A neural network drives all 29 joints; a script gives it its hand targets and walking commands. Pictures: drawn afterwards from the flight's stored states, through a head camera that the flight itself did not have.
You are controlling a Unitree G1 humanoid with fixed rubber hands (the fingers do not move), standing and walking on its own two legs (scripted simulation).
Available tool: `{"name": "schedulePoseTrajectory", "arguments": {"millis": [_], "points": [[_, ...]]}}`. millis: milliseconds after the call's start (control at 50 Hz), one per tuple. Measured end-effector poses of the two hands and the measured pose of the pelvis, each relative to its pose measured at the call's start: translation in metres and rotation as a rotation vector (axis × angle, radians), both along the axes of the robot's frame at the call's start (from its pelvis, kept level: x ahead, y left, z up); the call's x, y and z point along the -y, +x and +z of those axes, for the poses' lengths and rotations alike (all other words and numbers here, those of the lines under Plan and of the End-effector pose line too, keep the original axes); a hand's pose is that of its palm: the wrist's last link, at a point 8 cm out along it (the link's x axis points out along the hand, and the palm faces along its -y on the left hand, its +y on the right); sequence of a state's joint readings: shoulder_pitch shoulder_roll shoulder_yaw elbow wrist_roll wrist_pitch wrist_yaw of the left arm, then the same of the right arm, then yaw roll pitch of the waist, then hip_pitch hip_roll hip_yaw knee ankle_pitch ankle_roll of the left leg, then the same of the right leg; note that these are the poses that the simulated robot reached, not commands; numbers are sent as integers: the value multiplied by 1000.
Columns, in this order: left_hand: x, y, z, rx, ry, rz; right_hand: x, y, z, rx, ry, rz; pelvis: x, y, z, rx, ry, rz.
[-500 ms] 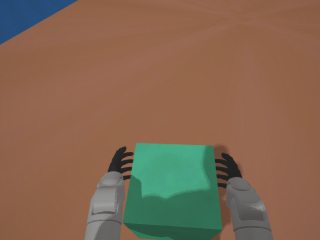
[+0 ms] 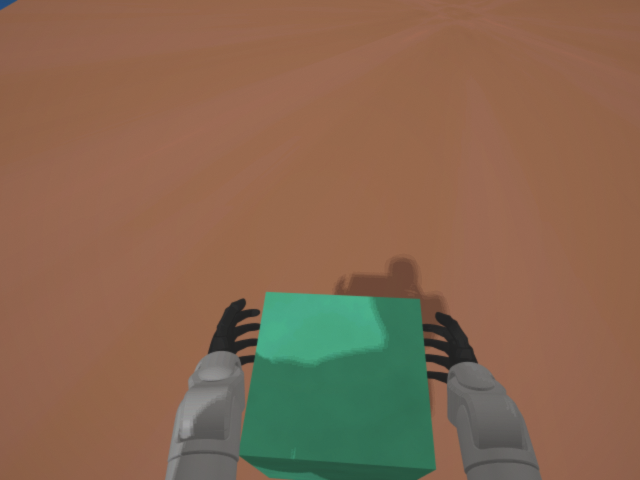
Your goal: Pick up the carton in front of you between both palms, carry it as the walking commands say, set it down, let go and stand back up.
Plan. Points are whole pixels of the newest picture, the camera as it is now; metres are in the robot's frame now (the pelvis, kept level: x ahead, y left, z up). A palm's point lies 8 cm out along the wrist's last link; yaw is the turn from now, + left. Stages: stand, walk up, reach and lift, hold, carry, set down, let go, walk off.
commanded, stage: carry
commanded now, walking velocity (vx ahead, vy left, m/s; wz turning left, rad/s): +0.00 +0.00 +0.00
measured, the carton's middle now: (338, 396) +0.28 +0.01 -0.11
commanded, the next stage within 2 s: none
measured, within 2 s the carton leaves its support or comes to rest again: neither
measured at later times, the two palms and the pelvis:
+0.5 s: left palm (241, 267) +0.41 +0.15 +0.03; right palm (449, 272) +0.42 -0.15 +0.03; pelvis +0.12 -0.01 -0.01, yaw +2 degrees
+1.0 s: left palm (233, 290) +0.38 +0.15 +0.03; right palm (450, 294) +0.38 -0.15 +0.02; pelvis +0.09 -0.01 -0.01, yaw +2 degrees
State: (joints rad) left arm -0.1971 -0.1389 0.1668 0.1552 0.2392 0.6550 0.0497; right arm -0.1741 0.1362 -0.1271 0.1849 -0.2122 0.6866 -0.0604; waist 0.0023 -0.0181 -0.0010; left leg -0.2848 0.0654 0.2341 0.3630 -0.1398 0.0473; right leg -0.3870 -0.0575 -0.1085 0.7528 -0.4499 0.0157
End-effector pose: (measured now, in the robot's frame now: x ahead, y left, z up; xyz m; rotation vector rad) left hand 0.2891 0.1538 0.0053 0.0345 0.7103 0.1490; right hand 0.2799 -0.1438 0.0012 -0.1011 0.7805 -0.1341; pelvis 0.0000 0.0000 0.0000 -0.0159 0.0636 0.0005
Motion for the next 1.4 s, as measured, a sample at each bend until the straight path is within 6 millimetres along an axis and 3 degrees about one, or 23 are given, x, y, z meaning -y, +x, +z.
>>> {"name": "schedulePoseTrajectory", "arguments": {"millis": [280, 480, 720, 1000, 1400], "points": [[12, 104, 37, 112, 40, 11, 12, 108, 27, 120, 43, 4, 15, 98, -9, 9, 9, 29], [7, 123, 29, 76, 21, 28, 7, 136, 24, 90, 24, 21, 15, 124, -8, 3, 13, 36], [2, 119, 27, 81, 23, 33, 2, 133, 22, 97, 26, 25, 11, 120, -11, 6, 10, 39], [1, 87, 26, 74, 21, 32, 1, 101, 21, 92, 27, 27, 10, 92, -12, 36, 12, 40], [-3, 56, 29, 71, 17, 33, -3, 71, 25, 91, 26, 28, 6, 60, -10, 42, 17, 41]]}}
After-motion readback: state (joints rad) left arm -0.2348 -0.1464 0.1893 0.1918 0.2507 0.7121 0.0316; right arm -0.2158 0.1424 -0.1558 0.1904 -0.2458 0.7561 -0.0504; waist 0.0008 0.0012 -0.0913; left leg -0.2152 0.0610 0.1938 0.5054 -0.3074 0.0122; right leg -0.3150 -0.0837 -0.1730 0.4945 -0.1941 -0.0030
